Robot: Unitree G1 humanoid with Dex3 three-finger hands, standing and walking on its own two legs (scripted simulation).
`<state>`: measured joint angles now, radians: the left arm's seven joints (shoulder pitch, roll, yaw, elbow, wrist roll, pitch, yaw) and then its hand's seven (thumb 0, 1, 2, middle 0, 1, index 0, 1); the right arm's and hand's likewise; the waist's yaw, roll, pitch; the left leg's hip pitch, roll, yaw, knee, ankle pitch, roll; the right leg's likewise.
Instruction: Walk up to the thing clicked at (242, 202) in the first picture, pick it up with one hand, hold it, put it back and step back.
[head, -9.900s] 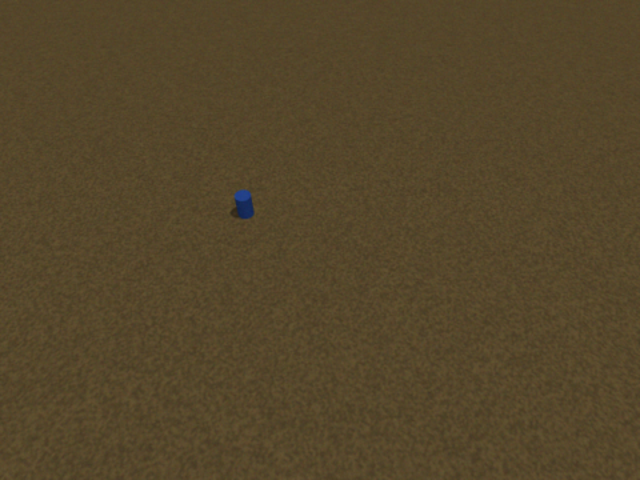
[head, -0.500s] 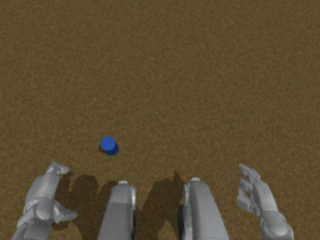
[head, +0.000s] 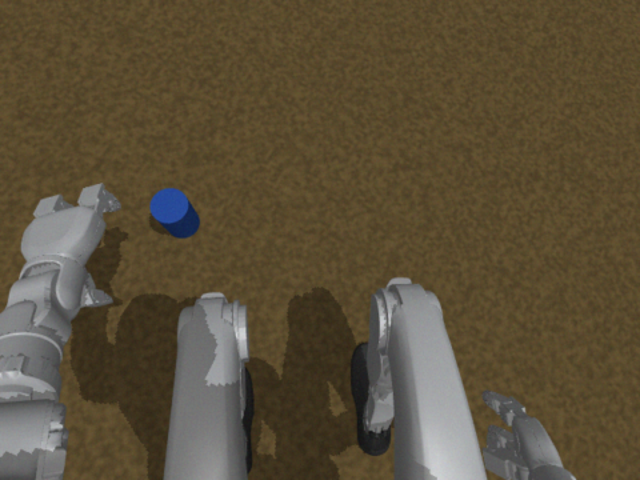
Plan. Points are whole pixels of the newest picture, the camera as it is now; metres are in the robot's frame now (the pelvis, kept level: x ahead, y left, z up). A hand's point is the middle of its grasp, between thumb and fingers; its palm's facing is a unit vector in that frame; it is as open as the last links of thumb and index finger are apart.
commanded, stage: rise first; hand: left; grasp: from above
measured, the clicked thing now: (176, 214) +0.51 +0.24 -0.36
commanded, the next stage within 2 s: approach in 1.24 s
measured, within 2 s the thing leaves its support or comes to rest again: neither
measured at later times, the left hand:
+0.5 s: hand (113, 236) +0.43 +0.29 -0.21, palm faces -0.47 -0.03 -0.88, open 14.0 cm
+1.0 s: hand (125, 229) +0.45 +0.29 -0.24, palm faces -0.47 -0.03 -0.88, open 13.8 cm
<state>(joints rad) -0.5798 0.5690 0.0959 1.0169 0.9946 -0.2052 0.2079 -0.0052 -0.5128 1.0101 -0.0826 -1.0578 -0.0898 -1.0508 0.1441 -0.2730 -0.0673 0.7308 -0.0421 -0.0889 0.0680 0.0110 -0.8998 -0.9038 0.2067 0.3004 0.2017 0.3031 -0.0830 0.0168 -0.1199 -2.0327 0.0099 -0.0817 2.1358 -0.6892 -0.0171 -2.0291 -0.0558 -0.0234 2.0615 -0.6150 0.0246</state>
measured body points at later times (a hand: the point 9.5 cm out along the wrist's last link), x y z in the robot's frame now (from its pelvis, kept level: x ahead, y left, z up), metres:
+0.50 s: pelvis +0.00 +0.01 -0.05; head +0.22 +0.06 +0.34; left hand +0.45 +0.29 -0.16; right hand +0.08 -0.27 -0.16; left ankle +0.08 +0.13 -0.38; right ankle +0.11 -0.13 -0.38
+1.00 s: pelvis +0.01 +0.01 -0.07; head +0.24 +0.06 +0.31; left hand +0.47 +0.29 -0.19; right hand +0.06 -0.28 -0.18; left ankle +0.08 +0.13 -0.38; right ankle +0.11 -0.14 -0.38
